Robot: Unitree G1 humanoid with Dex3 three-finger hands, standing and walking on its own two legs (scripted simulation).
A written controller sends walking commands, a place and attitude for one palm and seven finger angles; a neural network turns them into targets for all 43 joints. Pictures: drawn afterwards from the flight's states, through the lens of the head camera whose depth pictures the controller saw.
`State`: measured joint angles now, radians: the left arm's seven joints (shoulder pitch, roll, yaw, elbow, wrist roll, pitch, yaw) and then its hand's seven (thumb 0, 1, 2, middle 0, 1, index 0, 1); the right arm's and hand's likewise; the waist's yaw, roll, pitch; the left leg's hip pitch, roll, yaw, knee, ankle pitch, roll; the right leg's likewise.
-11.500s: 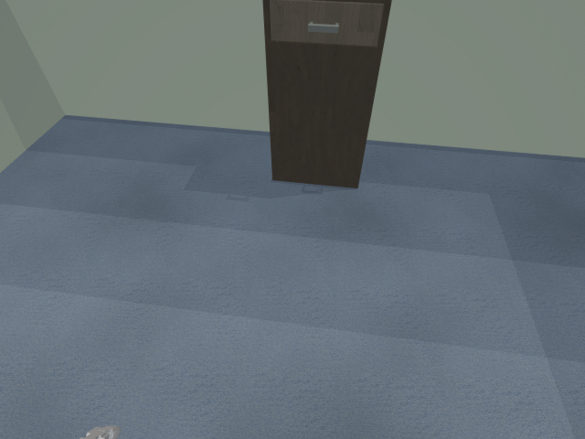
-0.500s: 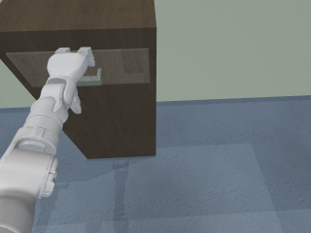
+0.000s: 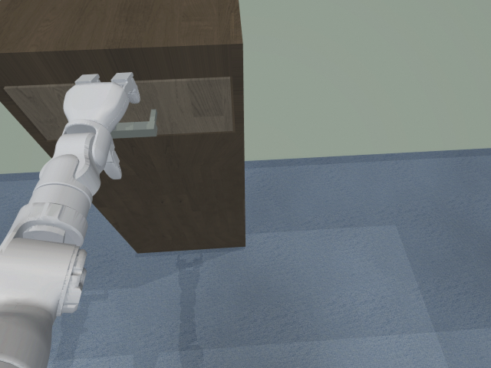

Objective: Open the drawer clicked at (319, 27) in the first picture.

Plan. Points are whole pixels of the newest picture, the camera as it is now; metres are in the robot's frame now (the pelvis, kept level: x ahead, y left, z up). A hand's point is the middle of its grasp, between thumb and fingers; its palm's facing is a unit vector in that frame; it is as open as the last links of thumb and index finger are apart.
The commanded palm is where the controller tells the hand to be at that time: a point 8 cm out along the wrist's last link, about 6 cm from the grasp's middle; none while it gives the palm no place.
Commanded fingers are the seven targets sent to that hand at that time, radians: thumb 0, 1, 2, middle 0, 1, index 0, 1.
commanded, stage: lower the fingers behind the handle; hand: left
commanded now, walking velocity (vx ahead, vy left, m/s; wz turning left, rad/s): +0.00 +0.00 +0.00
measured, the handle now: (128, 122) +0.56 +0.21 +0.04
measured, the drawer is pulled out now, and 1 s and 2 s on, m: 0.00 0.00 0.00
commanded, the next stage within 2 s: close the thumb around the handle in 1.58 s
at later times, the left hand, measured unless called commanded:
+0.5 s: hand (117, 142) +0.49 +0.22 +0.06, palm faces -0.04 +0.01 -1.00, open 13.8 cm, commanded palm +0.48 +0.22 +0.11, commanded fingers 0.00 -0.50 0.30 -0.30 -1.20 -0.30 -1.20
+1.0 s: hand (126, 145) +0.50 +0.21 +0.04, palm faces -0.02 +0.00 -1.00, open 13.8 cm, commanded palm +0.48 +0.21 +0.07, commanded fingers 0.00 -0.50 0.30 -0.30 -1.20 -0.30 -1.20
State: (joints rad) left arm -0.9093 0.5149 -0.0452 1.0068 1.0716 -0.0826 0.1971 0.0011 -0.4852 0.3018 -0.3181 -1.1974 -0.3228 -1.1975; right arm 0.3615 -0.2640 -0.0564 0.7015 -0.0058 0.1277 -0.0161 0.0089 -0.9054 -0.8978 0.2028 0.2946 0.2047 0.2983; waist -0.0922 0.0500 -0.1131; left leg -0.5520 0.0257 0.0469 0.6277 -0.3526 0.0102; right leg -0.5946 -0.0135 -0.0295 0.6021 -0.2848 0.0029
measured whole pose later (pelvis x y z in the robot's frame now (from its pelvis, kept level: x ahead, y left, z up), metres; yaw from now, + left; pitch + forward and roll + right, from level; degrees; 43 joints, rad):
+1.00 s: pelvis -0.01 +0.00 -0.01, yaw +0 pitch +20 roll -1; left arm -0.97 0.49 -0.06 1.16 1.10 -0.02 0.31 0.00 -0.48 0.30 -0.29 -1.19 -0.30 -1.22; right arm 0.38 -0.27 -0.05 0.72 -0.02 0.09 -0.01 0.01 -0.91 -0.90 0.20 0.29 0.20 0.30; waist -0.13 0.05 -0.14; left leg -0.70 0.03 0.05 0.74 -0.38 0.02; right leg -0.74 -0.01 -0.02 0.70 -0.30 0.01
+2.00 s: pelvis -0.01 +0.01 -0.02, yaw -1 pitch +21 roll -1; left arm -0.93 0.51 -0.04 1.14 1.10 -0.06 0.31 0.00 -0.05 0.49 -0.31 -1.23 -0.34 -1.24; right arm 0.37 -0.26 -0.05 0.72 -0.03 0.09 -0.01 0.01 -0.90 -0.90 0.20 0.29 0.21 0.30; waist -0.14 0.06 -0.14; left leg -0.75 0.03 0.04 0.79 -0.41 0.02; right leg -0.78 -0.01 -0.03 0.73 -0.32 0.01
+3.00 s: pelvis +0.01 +0.00 -0.01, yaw +0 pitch +19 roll -1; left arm -0.73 0.42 -0.06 0.94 1.10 -0.04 0.34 0.00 0.72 0.82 -0.30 -1.33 -0.33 -1.30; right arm 0.31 -0.26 -0.07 0.71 -0.02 0.11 0.00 0.01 -0.91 -0.90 0.20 0.29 0.20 0.30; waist -0.07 0.05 -0.14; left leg -0.64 0.03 0.03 0.73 -0.41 0.01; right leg -0.67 -0.01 -0.03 0.69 -0.34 0.01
